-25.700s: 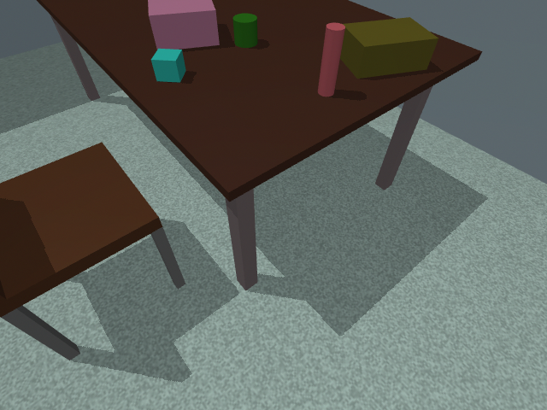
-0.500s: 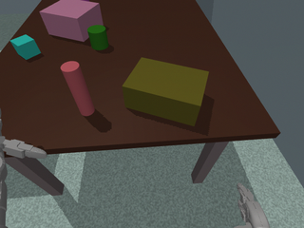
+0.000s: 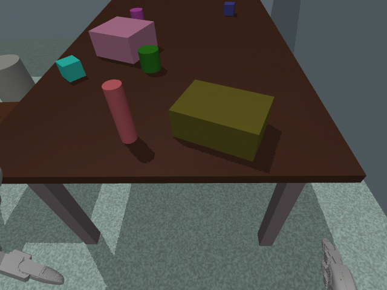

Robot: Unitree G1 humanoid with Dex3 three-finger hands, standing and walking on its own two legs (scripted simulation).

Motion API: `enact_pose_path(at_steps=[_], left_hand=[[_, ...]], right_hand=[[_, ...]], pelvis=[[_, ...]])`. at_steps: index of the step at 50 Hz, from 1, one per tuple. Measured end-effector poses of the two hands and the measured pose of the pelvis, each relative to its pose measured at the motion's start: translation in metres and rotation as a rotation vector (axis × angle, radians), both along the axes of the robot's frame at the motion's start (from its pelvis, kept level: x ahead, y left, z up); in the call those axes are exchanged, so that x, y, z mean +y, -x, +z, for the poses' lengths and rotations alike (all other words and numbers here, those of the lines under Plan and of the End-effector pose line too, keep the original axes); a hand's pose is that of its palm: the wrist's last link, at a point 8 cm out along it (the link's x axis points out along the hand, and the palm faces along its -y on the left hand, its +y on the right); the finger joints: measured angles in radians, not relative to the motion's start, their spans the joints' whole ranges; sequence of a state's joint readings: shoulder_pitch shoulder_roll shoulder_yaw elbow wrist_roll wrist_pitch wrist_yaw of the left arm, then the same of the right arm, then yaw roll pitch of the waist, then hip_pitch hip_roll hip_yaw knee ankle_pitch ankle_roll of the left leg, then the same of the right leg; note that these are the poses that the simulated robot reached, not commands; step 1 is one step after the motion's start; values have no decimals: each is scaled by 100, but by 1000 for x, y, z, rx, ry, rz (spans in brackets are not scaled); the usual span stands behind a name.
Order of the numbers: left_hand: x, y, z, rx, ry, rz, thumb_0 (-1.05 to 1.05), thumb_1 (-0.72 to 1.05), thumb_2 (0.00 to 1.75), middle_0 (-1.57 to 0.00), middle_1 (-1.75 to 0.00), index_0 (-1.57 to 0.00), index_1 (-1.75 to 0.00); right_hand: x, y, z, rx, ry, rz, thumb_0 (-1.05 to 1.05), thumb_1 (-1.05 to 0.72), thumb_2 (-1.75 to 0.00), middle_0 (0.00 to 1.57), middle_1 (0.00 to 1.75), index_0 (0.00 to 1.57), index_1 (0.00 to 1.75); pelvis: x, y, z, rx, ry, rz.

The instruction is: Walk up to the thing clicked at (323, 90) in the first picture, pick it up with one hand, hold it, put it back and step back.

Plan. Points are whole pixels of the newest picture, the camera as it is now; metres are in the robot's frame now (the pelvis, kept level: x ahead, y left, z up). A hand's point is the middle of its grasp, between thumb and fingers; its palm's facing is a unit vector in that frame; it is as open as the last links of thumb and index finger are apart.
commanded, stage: sink last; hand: left
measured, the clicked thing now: (121, 114) +0.53 +0.23 +0.08
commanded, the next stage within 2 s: home in 0.10 s
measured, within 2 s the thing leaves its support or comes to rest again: neither
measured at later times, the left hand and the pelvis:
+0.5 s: hand (56, 241) +0.18 +0.25 +0.08, palm faces +0.31 -0.87 -0.37, open 17.5 cm; pelvis -0.01 +0.00 +0.00, yaw -1 degrees
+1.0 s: hand (115, 272) +0.18 +0.19 -0.07, palm faces +0.10 -0.97 -0.23, open 17.4 cm; pelvis +0.01 +0.01 -0.01, yaw -1 degrees
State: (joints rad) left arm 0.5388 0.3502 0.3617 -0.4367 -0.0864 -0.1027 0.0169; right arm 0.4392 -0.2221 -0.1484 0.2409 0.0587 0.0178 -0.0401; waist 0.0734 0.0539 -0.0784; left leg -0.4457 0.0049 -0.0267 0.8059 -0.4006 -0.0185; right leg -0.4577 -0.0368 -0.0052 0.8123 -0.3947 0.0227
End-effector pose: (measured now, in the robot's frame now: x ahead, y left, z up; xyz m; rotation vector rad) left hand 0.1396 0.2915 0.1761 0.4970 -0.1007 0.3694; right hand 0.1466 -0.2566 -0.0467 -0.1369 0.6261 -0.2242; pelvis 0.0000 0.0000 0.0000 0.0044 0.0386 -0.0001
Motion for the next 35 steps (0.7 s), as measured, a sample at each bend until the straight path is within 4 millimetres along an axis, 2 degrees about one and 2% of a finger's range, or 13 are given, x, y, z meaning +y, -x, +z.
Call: enact_pose_path(at_steps=[7, 13, 18, 21, 25, 35], left_hand=[[-2, 6, -14, 20, 8, 5, -1, -55, 3, -7, -6, -7, -5], [2, 7, -16, 11, -12, 1, -1, -56, 3, -7, -7, -8, -6], [10, 3, -24, 0, 4, 20, -1, -56, 4, -7, -6, -7, -6], [9, -3, -42, 32, 58, 21, -1, -57, 5, -6, -6, -6, -6], [-1, -7, -77, 141, 147, 2, -1, -56, 5, -6, -6, -6, -5], [-36, -3, -174, 477, 366, -37, -1, -56, 5, -6, -6, -6, -5]], right_hand=[[-8, 14, -1, -10, 25, -6, -1, 49, -7, 6, 6, 6, 5], [-12, 19, 1, -28, 47, -16, -1, 46, -9, 7, 7, 7, 6], [3, 16, 1, -39, 34, 16, -1, 30, -22, 9, 12, 10, 11], [23, 9, 1, -51, 2, 62, -1, 14, -33, 11, 14, 11, 14], [44, 1, 1, -64, -34, 102, -1, -10, -46, 13, 18, 13, 17], [38, -2, 1, -17, 31, 73, 0, -59, -73, 18, 25, 18, 25]], pelvis=[[-5, 10, -2, -5, -6, -3], [-5, 13, -2, -9, -5, -6], [-3, 14, -1, -11, -5, -8], [-1, 14, -1, -6, -5, -9], [2, 11, 0, 4, -2, -10], [10, 1, -3, 43, 7, -10]])
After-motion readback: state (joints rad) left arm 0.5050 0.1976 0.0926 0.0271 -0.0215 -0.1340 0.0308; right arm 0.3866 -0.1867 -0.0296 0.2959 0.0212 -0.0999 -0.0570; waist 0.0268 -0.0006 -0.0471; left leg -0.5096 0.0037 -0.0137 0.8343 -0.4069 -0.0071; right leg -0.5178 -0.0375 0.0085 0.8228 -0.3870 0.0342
